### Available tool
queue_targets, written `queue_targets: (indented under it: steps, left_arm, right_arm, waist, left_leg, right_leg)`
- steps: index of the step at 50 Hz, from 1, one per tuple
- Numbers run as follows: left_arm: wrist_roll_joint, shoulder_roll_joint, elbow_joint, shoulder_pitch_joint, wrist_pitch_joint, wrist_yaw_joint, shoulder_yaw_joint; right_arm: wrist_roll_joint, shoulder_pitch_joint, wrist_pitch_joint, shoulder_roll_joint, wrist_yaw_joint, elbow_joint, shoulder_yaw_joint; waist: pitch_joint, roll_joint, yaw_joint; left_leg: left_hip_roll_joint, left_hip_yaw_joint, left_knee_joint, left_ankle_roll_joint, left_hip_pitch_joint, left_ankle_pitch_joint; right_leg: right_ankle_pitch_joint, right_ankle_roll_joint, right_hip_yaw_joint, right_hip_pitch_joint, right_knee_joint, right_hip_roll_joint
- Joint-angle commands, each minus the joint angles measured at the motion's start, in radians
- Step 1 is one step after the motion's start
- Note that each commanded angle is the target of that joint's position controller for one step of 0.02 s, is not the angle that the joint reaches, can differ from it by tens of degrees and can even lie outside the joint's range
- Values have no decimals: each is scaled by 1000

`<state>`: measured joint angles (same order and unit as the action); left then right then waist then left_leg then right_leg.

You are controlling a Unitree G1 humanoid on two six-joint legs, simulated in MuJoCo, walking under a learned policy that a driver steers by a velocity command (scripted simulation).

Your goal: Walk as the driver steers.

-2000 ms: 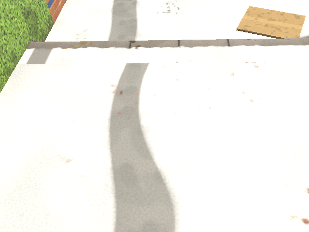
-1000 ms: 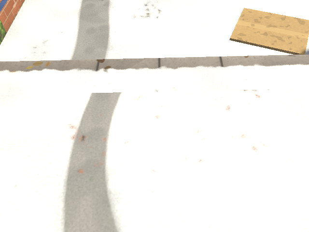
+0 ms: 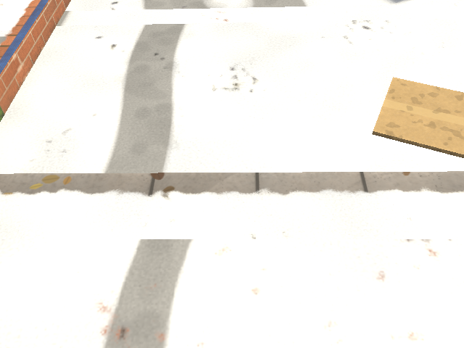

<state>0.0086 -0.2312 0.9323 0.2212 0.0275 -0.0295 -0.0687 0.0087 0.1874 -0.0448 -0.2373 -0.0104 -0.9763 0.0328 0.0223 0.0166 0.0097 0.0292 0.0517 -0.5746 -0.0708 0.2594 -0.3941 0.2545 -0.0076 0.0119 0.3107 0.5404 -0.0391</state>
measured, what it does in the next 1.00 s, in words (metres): walks ahead: right foot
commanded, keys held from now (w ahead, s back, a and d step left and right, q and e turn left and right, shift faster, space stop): w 0.52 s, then w+q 0.38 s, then q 0.10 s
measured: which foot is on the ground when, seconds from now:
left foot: down 0.00-0.54, up 0.56-1.00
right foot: down 0.00-0.12, up 0.14-0.50, down 0.52-1.00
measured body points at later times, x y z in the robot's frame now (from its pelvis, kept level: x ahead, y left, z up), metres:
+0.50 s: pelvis +0.19 -0.04 -0.01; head +0.22 -0.04 +0.44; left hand +0.43 +0.18 -0.10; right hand +0.09 -0.30 -0.15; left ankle +0.01 +0.10 -0.73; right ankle +0.33 -0.15 -0.73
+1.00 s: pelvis +0.43 -0.05 +0.00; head +0.44 -0.04 +0.45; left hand +0.40 +0.22 -0.14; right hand +0.63 -0.27 -0.11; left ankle +0.58 +0.12 -0.69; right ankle +0.33 -0.16 -0.74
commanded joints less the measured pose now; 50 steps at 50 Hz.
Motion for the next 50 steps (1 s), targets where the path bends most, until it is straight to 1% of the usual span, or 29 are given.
queue_targets:
  steps: [1,3,5,6,7,8,9,11,13,15,17,19,21,23,24,25,26,27,28,29,30,31,32,34,37,41,45,48,50]
  left_arm:
    - [8,-170,-21,52,40,3,-41]
    - [17,-168,-42,-22,44,9,-39]
    - [18,-140,-61,-93,40,12,-33]
    - [17,-83,-80,-129,45,13,-18]
    - [18,-51,-115,-149,62,12,-7]
    - [23,-103,-126,-187,75,11,-16]
    - [32,-122,-116,-160,84,18,-24]
    - [23,-109,-96,-128,92,32,-21]
    - [16,-85,-103,-158,91,43,-17]
    - [13,-44,-120,-212,85,53,0]
    - [15,-20,-141,-273,80,61,14]
    - [20,-38,-157,-311,73,66,16]
    - [25,-66,-173,-327,68,69,12]
    - [21,-106,-172,-289,68,71,-2]
    - [16,-132,-155,-220,67,68,-16]
    - [15,-165,-108,-73,64,62,-38]
    - [11,-215,-64,104,60,53,-59]
    - [-10,-316,-44,209,57,51,-77]
    - [-5,-239,-47,198,61,58,-51]
    - [1,-193,-60,98,69,59,-34]
    - [1,-154,-77,11,75,59,-20]
    - [-6,-118,-79,-50,82,63,-10]
    - [-16,-96,-77,-87,89,65,-5]
    - [-24,-86,-59,-88,97,63,-6]
    - [-30,-121,-34,-48,104,43,-15]
    - [-33,-136,-19,-1,98,18,-17]
    - [-24,-152,-9,49,85,4,-20]
    - [-18,-171,-8,67,57,-6,-25]
    - [-3,-198,-14,66,37,-12,-33]
  right_arm:
    - [1,-9,-30,-75,4,53,22]
    - [5,36,-39,-66,10,36,23]
    - [4,119,-36,-92,10,-4,37]
    - [9,202,-33,-145,6,-30,53]
    - [15,259,-30,-234,9,-43,77]
    - [3,281,-39,-202,9,-43,68]
    - [-7,274,-50,-148,9,-39,52]
    - [0,231,-57,-139,14,-18,46]
    - [-1,218,-43,-111,12,-14,33]
    - [-4,209,-30,-122,4,-9,31]
    - [-5,216,-28,-155,-2,-7,37]
    - [2,251,-31,-180,-1,-21,45]
    - [14,258,-34,-182,0,-35,49]
    - [16,239,-32,-188,0,-36,55]
    - [16,222,-29,-193,0,-33,58]
    - [12,214,-24,-178,-1,-30,54]
    - [-2,206,-20,-155,-2,-12,44]
    - [-2,324,-33,-14,3,7,5]
    - [20,295,-55,-48,8,-5,12]
    - [49,203,-65,-127,10,27,36]
    - [51,150,-64,-137,3,41,40]
    - [37,137,-56,-129,-6,40,47]
    - [29,166,-38,-110,-10,29,53]
    - [29,198,-9,-69,-10,18,54]
    - [25,125,10,-76,-14,49,66]
    - [14,36,1,-75,4,80,74]
    - [8,-86,-3,-51,29,127,59]
    - [-3,-175,-5,-28,51,191,44]
    - [-4,-167,1,-42,64,224,48]
  waist:
    - [-55,-231,-12]
    - [-28,-196,30]
    - [-10,-134,73]
    - [-12,6,98]
    - [-45,219,104]
    - [-96,211,127]
    - [-94,137,97]
    - [-75,69,59]
    - [-76,56,47]
    - [-92,68,53]
    - [-106,82,65]
    - [-115,100,74]
    - [-136,109,60]
    - [-115,107,15]
    - [-67,105,-31]
    - [17,92,-100]
    - [128,34,-171]
    - [298,-241,-129]
    - [331,-243,-139]
    - [156,-190,-117]
    - [70,-132,-82]
    - [16,-99,-46]
    - [-3,-124,-9]
    - [-18,-129,18]
    - [-64,-93,18]
    - [-83,-67,0]
    - [-125,-42,-45]
    - [-154,-39,-67]
    - [-110,-74,-54]
  left_leg:
    - [-23,-18,-76,-33,185,-11]
    - [-28,-13,34,-51,56,19]
    - [-53,-57,145,-59,-161,88]
    - [-162,-217,247,-98,-265,-26]
    - [-323,-489,371,-180,-352,-121]
    - [-412,-623,401,-241,-398,-46]
    - [-405,-589,371,-232,-449,49]
    - [-368,-456,362,-186,-478,242]
    - [-315,-324,386,-146,-406,390]
    - [-257,-216,409,-128,-308,432]
    - [-224,-149,424,-112,-213,429]
    - [-238,-140,438,-110,-183,403]
    - [-274,-143,435,-99,-215,421]
    - [-293,-126,369,-77,-263,578]
    - [-279,-97,277,-58,-270,734]
    - [-241,-60,110,-35,-231,837]
    - [-193,-26,-151,1,-60,693]
    - [-22,-11,-574,64,288,156]
    - [-2,-176,-736,47,394,-165]
    - [-54,-182,-794,23,479,-111]
    - [-110,-158,-759,8,459,-16]
    - [-145,-150,-700,7,408,56]
    - [-174,-160,-649,4,338,103]
    - [-182,-160,-614,6,280,138]
    - [-176,-190,-537,20,387,251]
    - [-153,-199,-369,39,480,430]
    - [-150,-113,-217,40,489,495]
    - [-129,-31,-106,33,471,447]
    - [-89,24,-79,17,395,355]
  right_leg:
    - [297,210,404,-114,-313,-255]
    - [207,180,324,-63,-286,-218]
    - [138,116,176,78,-184,-119]
    - [111,61,45,216,7,-30]
    - [118,23,-71,385,202,54]
    - [263,25,-7,538,382,19]
    - [242,41,40,616,507,-22]
    - [122,59,40,661,549,-68]
    - [31,47,12,581,454,-86]
    - [-69,21,-34,470,302,-61]
    - [-167,14,-67,341,150,-24]
    - [-219,17,-81,257,74,-1]
    - [-233,41,-56,235,27,-5]
    - [-211,75,-57,162,-5,10]
    - [-196,95,-73,60,-10,32]
    - [-187,120,-90,-127,-6,59]
    - [-168,162,22,-393,15,-40]
    - [59,315,500,-717,-102,-321]
    - [191,321,735,-680,-268,-374]
    - [216,262,592,-531,-286,-349]
    - [148,227,446,-378,-307,-314]
    - [67,201,330,-248,-338,-271]
    - [16,176,236,-163,-366,-235]
    - [-37,173,139,-87,-410,-208]
    - [-105,184,55,-99,-449,-214]
    - [-181,173,-38,-186,-455,-216]
    - [-233,158,-134,-251,-459,-220]
    - [-511,149,-213,-309,-355,-228]
    - [-739,140,-235,-347,-251,-239]
Next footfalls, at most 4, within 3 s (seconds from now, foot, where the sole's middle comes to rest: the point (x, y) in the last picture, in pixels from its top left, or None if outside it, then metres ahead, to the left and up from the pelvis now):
0.52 right None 0.37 -0.16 -0.77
1.08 left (214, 320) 0.62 0.10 -0.77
1.56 right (287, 295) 0.69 -0.12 -0.77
2.18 right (300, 310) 0.64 -0.15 -0.77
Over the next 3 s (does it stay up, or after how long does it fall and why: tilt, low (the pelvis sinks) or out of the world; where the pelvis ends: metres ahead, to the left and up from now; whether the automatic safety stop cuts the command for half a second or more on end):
stays up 0.80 -0.04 0.01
